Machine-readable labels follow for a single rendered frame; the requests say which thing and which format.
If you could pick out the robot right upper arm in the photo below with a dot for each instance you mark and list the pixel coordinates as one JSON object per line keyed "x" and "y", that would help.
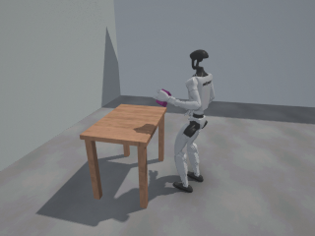
{"x": 212, "y": 91}

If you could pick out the left robot hand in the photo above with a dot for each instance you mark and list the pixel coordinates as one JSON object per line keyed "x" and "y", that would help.
{"x": 162, "y": 95}

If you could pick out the humanoid robot torso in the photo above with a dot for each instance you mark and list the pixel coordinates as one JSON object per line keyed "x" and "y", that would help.
{"x": 204, "y": 90}

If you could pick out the right robot hand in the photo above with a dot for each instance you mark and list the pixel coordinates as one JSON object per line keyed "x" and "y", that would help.
{"x": 190, "y": 112}

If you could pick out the table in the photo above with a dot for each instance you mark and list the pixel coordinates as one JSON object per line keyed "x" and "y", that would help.
{"x": 127, "y": 125}

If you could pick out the sponge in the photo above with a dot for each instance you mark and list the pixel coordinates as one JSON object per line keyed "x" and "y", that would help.
{"x": 163, "y": 103}

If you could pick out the left robot thigh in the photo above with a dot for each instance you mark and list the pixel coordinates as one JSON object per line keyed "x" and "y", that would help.
{"x": 186, "y": 132}

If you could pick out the robot left forearm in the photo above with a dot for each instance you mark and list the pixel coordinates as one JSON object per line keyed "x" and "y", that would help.
{"x": 187, "y": 105}

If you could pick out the robot left upper arm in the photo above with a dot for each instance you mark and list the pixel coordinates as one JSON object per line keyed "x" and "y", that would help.
{"x": 191, "y": 84}

